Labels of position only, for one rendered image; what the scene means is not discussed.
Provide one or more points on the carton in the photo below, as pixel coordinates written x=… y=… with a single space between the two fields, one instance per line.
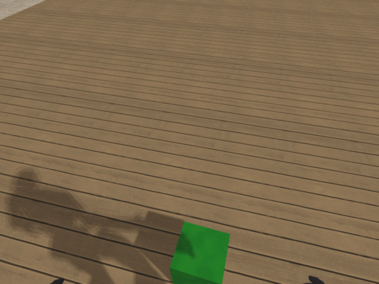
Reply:
x=200 y=255

